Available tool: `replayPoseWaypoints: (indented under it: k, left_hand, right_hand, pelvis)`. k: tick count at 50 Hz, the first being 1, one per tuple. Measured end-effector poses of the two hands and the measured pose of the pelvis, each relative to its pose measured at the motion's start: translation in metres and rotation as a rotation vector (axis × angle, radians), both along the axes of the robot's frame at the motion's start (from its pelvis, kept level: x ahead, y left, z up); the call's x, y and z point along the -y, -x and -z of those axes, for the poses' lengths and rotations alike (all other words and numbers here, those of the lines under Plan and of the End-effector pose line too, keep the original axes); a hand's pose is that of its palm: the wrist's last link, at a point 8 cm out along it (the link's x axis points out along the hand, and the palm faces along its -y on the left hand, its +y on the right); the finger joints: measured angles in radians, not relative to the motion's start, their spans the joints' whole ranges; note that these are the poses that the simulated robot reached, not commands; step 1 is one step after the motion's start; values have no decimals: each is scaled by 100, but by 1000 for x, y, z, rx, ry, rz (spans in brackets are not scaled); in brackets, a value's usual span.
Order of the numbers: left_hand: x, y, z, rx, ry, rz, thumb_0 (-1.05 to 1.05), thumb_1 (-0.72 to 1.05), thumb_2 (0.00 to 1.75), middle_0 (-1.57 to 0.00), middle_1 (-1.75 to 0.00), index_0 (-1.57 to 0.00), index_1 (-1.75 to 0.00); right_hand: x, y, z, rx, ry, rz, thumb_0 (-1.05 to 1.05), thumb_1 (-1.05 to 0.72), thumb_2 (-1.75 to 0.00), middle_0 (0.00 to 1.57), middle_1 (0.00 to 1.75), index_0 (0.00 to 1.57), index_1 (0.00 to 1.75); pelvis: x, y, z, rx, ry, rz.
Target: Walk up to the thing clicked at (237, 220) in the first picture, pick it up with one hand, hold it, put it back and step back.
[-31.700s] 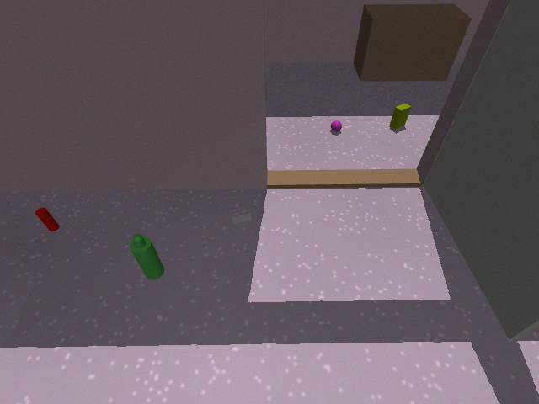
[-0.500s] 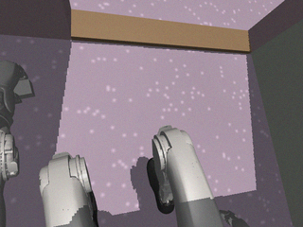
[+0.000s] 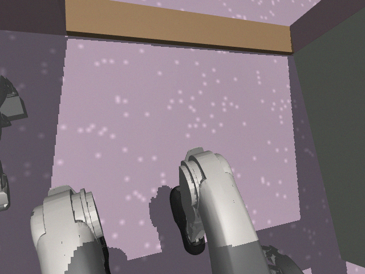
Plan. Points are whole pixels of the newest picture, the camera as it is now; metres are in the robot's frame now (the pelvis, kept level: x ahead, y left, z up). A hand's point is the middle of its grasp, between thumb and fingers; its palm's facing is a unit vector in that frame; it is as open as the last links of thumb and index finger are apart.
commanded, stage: lower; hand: left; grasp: from above
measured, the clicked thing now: out of the picture +0.50 +0.28 -0.23
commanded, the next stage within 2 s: rest in 0.02 s
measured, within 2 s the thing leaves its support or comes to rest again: rests again in 1.00 s
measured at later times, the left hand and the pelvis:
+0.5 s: hand (9, 114) +0.50 +0.26 -0.24, palm faces -0.47 -0.10 -0.88, open 7.0 cm; pelvis +0.00 +0.01 -0.01, yaw -3 degrees
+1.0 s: hand (8, 119) +0.49 +0.27 -0.26, palm faces -0.47 -0.12 -0.87, open 7.0 cm; pelvis +0.00 +0.01 -0.02, yaw -5 degrees
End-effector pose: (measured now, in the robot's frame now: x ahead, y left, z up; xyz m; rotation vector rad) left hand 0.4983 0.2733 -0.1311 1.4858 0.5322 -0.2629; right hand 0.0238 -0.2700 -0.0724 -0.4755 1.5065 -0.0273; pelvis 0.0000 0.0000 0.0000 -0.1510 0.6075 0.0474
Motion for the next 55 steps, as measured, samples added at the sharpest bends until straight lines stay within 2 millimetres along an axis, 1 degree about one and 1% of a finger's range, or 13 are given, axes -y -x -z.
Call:
replayPoseWaypoints:
  k: [13, 26, 34, 43, 55]
  left_hand:
    - [2, -4, 27, 26, -8, 1, 0, 47, 1, -102, -8, -104, -6]
    - [6, -8, 53, 14, 15, -15, 0, 48, 0, -100, -8, -103, -5]
    - [1, -7, 61, 21, 18, -40, 0, 48, 0, -101, -7, -103, -5]
    - [-7, -2, 70, -2, 15, -52, 0, 48, 0, -100, -9, -103, -6]
    - [0, -5, 77, 23, 33, -7, 0, 48, 0, -100, -9, -103, -7]
  right_hand:
    - [-9, 13, 0, -36, -8, -14, 0, -90, -89, 20, 30, 21, 30]
    - [-17, 15, -8, -53, -34, -58, 0, -89, -89, 20, 30, 21, 30]
    - [-16, 14, -13, -54, -33, -87, 0, -90, -89, 20, 30, 21, 30]
    - [-16, 22, -17, -82, -34, -105, 0, -90, -90, 20, 30, 21, 30]
    - [-25, 28, -24, -90, -36, -119, 0, -90, -90, 20, 30, 20, 30]
  pelvis:
    - [-3, -2, 9, 9, 19, 13]
    - [-7, -4, 12, 26, 44, 24]
    - [-8, -4, 14, 40, 56, 28]
    - [-9, -1, 16, 56, 67, 33]
    - [-12, 0, 17, 73, 87, 41]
